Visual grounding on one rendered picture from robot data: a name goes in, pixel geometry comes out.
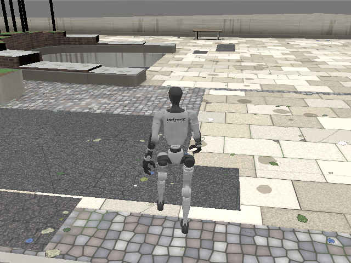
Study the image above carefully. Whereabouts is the right robot hand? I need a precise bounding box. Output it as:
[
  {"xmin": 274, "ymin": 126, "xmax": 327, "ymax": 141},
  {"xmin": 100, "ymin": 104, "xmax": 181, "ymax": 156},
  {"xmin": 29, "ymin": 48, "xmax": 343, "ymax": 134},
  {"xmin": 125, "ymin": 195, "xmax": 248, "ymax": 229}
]
[{"xmin": 189, "ymin": 145, "xmax": 202, "ymax": 154}]

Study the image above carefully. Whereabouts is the humanoid robot head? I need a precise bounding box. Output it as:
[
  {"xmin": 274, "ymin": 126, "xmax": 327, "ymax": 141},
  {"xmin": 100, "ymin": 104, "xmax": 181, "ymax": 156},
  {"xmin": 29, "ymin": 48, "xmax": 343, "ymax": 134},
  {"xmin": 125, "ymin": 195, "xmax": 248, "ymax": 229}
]
[{"xmin": 166, "ymin": 87, "xmax": 185, "ymax": 113}]

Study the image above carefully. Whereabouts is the left robot forearm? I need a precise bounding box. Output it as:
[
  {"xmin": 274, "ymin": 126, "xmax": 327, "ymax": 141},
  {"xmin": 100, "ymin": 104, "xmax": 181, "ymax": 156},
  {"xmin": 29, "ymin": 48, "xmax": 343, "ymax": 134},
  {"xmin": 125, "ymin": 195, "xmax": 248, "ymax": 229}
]
[{"xmin": 144, "ymin": 133, "xmax": 156, "ymax": 161}]

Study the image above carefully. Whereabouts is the left robot hand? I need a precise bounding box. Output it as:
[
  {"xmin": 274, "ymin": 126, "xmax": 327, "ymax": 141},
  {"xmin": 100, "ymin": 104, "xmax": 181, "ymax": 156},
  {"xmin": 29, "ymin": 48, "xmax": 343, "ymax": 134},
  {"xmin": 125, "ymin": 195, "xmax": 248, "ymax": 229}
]
[{"xmin": 143, "ymin": 160, "xmax": 155, "ymax": 175}]

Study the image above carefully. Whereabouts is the right robot thigh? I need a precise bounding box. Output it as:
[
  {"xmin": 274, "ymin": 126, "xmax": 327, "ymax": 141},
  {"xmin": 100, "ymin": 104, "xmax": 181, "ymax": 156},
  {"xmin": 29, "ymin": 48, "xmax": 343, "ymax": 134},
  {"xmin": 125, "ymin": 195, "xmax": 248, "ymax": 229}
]
[{"xmin": 182, "ymin": 154, "xmax": 195, "ymax": 198}]

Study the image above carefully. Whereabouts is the robot left upper arm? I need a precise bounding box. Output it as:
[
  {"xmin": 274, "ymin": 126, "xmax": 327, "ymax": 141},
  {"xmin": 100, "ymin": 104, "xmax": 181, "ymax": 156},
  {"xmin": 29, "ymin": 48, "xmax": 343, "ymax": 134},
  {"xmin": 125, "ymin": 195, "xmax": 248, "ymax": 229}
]
[{"xmin": 151, "ymin": 110, "xmax": 164, "ymax": 142}]

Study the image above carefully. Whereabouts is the robot right upper arm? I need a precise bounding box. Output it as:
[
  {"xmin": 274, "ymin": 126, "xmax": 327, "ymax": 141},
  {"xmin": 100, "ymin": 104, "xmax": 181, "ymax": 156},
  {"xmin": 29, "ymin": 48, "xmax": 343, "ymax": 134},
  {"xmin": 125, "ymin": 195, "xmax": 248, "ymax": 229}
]
[{"xmin": 187, "ymin": 110, "xmax": 200, "ymax": 139}]

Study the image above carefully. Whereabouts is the right robot forearm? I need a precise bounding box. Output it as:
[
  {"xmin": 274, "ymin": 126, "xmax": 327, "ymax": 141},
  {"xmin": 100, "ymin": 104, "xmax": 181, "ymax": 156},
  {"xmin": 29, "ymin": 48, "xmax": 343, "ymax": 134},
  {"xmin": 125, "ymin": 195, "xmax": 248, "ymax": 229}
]
[{"xmin": 194, "ymin": 131, "xmax": 202, "ymax": 147}]

